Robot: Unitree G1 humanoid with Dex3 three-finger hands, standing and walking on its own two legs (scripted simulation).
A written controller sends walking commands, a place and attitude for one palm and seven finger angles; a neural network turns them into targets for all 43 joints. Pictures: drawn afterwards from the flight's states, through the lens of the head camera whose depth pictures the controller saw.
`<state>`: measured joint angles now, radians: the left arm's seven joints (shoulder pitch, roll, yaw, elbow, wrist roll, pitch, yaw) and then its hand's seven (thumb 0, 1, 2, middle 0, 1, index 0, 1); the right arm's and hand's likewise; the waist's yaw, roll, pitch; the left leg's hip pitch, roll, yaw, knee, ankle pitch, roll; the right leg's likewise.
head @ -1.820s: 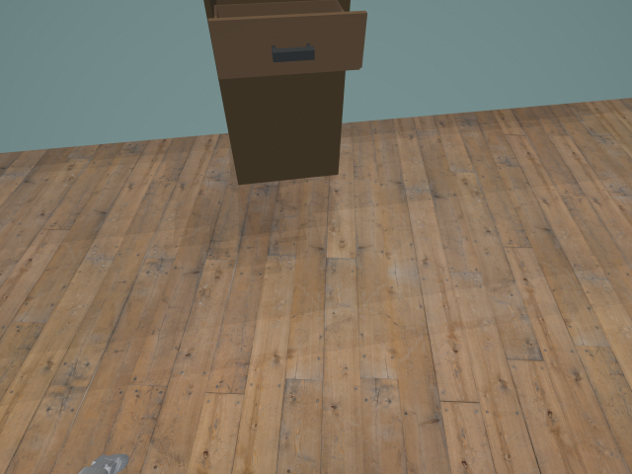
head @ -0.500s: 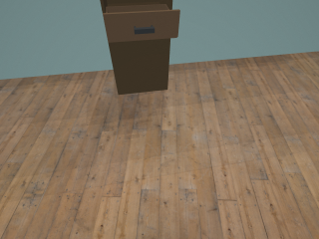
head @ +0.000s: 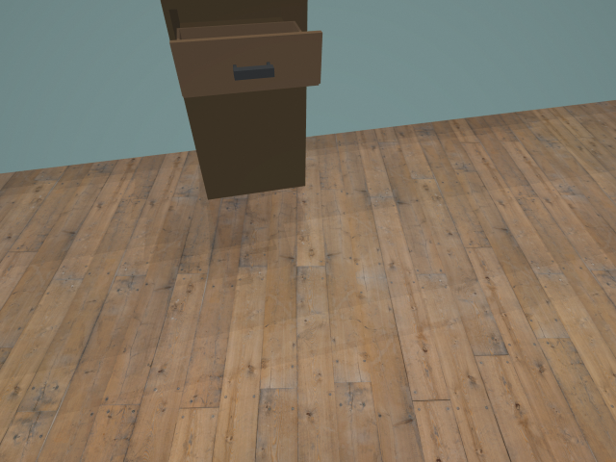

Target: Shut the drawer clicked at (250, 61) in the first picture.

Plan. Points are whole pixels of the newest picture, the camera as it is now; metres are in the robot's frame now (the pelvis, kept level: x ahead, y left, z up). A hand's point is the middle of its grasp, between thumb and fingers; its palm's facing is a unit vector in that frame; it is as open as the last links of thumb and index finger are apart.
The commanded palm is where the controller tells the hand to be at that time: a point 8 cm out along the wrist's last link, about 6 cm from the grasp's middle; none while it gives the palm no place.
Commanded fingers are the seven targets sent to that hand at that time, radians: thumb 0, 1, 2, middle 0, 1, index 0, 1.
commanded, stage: walk to a spot facing it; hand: left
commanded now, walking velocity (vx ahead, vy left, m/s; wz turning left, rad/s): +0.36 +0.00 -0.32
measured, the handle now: (252, 69) +1.16 +0.25 +0.00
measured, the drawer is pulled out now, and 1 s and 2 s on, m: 0.30 0.30 0.30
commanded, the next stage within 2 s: turn to face it in 1.50 s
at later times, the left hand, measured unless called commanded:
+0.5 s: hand (156, 451) +0.18 +0.25 -0.18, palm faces -0.11 -0.98 -0.18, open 7.4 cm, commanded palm none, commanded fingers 0.00 0.90 0.90 -0.20 -0.30 -0.20 -0.30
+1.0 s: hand (274, 272) +0.52 +0.11 -0.16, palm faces -0.31 -0.93 -0.20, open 7.1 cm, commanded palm none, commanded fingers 0.00 0.90 0.90 -0.20 -0.30 -0.20 -0.30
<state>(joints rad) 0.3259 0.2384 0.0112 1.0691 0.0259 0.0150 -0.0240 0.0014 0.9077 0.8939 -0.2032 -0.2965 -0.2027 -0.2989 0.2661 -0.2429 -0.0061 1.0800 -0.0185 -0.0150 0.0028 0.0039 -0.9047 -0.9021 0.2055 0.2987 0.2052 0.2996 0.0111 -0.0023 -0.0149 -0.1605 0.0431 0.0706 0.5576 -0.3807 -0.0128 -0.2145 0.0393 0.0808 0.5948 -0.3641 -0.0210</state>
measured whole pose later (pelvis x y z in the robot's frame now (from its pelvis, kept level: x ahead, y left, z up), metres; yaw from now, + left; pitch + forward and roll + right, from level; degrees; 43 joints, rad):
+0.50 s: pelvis +0.16 +0.06 +0.00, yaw -11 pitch -1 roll +0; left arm 0.35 0.21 0.08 1.07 0.04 0.01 -0.01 0.01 0.91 0.89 -0.20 -0.30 -0.20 -0.30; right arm 0.24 -0.13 -0.05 0.98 -0.01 -0.10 -0.03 -0.01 -0.94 -0.90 0.21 0.30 0.21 0.30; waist 0.02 -0.05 0.02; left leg -0.23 0.07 0.20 0.55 -0.31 0.03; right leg -0.48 -0.04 -0.02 1.24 -0.32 -0.03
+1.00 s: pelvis +0.37 -0.03 +0.00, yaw -19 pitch -2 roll -1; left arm 0.16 0.17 0.06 1.00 0.01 -0.06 0.01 -0.02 0.94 0.89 -0.21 -0.30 -0.21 -0.30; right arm 0.35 -0.15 -0.04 1.10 -0.02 -0.02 0.00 0.01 -0.91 -0.90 0.20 0.30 0.20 0.30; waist -0.06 0.01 0.08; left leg -0.46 0.16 0.07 1.19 -0.34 -0.02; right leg -0.28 0.02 -0.13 0.52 -0.22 -0.07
